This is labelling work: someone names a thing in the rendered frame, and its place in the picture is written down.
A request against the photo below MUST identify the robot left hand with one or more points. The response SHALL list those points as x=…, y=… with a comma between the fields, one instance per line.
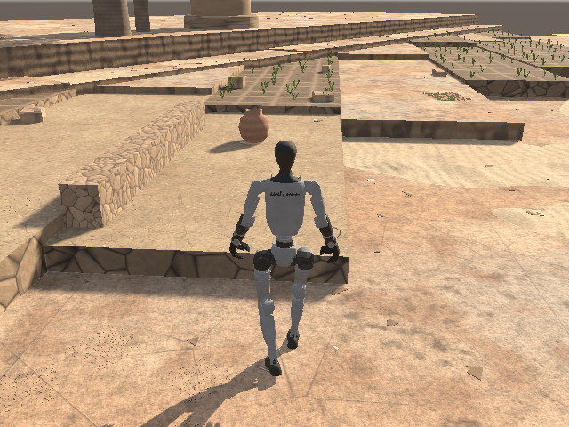
x=243, y=247

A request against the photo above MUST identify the robot right foot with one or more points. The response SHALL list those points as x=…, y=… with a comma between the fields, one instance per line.
x=292, y=341

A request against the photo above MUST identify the left robot forearm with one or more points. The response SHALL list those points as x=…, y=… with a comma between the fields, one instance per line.
x=239, y=232

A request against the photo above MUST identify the humanoid robot head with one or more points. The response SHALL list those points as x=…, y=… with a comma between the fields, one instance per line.
x=285, y=153

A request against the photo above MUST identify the robot left upper arm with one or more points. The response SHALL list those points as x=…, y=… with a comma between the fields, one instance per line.
x=257, y=187

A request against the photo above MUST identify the right robot forearm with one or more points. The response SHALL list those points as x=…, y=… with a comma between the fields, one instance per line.
x=328, y=235

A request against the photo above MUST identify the robot right hand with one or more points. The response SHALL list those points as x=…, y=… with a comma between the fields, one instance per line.
x=335, y=250

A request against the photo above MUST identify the robot right upper arm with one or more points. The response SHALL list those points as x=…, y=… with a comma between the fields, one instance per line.
x=317, y=201

